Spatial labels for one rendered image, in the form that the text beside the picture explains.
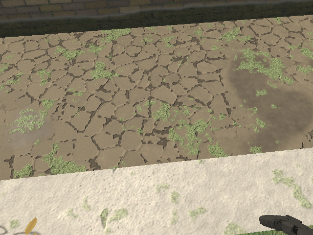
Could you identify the right robot hand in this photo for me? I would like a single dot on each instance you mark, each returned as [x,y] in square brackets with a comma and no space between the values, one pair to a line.
[287,224]

